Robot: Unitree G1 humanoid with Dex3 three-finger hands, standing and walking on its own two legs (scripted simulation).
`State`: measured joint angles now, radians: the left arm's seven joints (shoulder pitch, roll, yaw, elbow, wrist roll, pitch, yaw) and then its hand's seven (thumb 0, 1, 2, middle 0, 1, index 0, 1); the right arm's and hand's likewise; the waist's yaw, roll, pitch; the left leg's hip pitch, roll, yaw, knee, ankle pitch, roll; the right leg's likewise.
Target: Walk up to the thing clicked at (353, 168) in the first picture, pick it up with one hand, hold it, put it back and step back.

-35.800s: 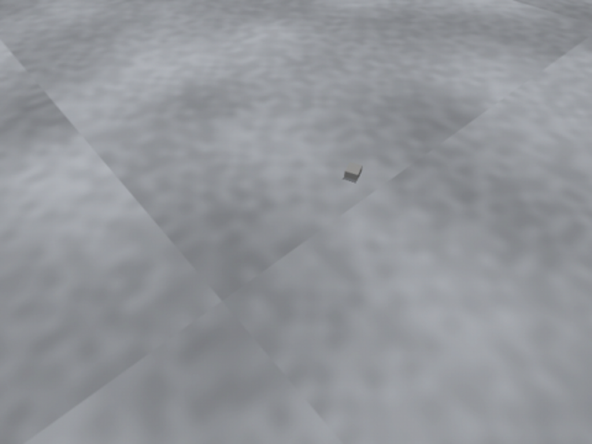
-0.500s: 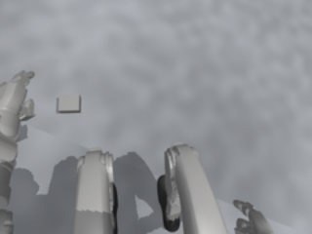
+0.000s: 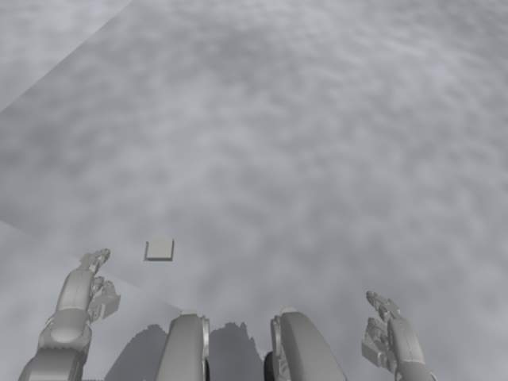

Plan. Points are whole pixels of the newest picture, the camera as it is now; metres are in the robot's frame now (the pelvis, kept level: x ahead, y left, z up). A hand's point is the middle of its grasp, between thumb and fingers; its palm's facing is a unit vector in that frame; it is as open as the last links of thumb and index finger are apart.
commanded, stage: home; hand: left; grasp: from above
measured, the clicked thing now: (160, 249) +0.52 +0.24 -0.60
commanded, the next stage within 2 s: none
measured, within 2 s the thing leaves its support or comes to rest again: neither
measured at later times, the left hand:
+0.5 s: hand (95, 328) +0.21 +0.18 +0.06, palm faces +0.08 -0.98 -0.21, open 7.4 cm
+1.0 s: hand (98, 320) +0.22 +0.18 +0.05, palm faces +0.07 -0.98 -0.20, open 7.4 cm
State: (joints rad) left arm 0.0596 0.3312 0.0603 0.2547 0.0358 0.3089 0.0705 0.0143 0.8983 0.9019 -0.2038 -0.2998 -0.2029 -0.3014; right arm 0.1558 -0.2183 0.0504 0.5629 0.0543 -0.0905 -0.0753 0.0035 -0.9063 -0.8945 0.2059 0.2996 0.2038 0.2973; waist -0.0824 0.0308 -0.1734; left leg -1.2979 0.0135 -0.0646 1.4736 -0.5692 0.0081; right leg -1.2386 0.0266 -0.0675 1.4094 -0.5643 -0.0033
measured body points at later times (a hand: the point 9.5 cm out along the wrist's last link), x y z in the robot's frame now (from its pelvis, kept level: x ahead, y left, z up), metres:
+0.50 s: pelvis +0.06 +0.00 +0.10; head +0.07 +0.00 +0.55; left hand +0.20 +0.23 +0.07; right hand +0.22 -0.24 +0.04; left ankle +0.06 +0.11 -0.58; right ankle +0.06 -0.12 -0.58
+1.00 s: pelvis +0.06 -0.01 +0.10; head +0.09 +0.00 +0.55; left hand +0.21 +0.23 +0.07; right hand +0.23 -0.24 +0.03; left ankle +0.06 +0.11 -0.58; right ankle +0.06 -0.12 -0.58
